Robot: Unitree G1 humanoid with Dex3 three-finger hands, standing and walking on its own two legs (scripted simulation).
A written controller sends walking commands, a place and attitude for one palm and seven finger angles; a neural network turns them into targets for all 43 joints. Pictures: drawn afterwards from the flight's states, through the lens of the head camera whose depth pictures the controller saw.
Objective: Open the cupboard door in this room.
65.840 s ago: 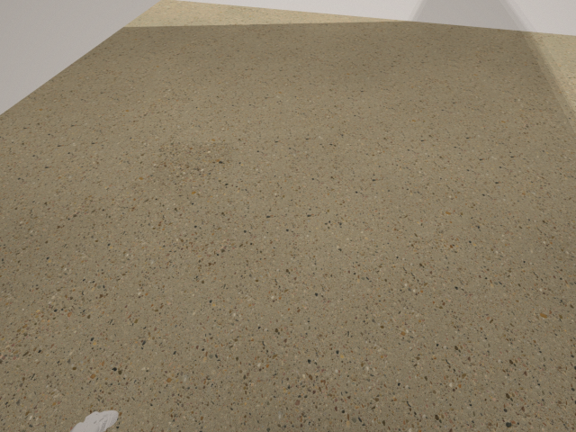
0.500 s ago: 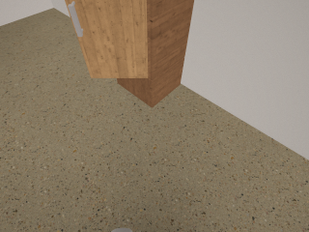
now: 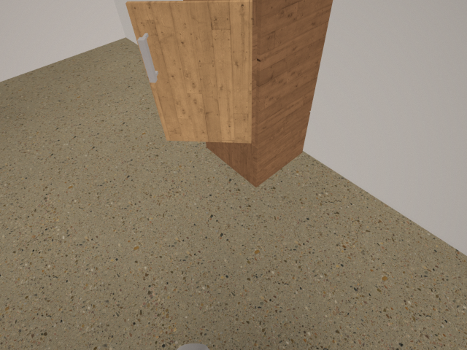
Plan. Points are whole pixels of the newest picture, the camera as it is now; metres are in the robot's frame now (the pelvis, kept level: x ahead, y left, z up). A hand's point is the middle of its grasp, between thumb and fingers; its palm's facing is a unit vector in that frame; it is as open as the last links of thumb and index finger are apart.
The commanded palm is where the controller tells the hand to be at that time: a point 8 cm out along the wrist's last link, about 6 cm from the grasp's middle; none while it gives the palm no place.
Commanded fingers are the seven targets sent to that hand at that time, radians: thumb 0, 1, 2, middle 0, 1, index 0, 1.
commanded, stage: take the last steps up to it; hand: left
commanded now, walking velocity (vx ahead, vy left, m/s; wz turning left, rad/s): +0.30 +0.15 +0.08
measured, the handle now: (149, 58) +1.02 +0.37 -0.01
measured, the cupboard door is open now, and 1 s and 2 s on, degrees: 43 43 43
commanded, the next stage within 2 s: come to a stop and stand still in 0.96 s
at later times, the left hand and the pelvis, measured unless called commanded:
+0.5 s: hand (105, 342) +0.16 +0.28 -0.17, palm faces +0.09 -0.98 -0.20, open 7.4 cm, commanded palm none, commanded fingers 0.00 0.90 0.90 -0.20 -0.30 -0.20 -0.30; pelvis +0.16 +0.10 +0.00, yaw +1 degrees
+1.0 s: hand (124, 255) +0.34 +0.30 -0.16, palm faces +0.07 -0.98 -0.20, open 7.2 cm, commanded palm none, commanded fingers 0.00 0.90 0.90 -0.20 -0.30 -0.20 -0.30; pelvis +0.35 +0.12 +0.01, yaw +1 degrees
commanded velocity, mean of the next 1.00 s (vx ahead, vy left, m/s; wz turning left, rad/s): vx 0.27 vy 0.08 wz -0.02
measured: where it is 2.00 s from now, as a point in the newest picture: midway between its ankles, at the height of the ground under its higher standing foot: (223, 305)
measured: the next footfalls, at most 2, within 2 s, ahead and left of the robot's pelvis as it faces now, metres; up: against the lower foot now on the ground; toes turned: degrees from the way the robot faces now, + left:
left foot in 0.30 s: +0.23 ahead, +0.20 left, +0.00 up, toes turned +10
right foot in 0.68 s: +0.33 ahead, -0.01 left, +0.00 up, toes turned -8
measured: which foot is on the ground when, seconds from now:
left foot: up 0.00-0.28, down 0.30-0.68, up 0.70-1.00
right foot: down 0.00-0.30, up 0.32-0.66, down 0.68-1.00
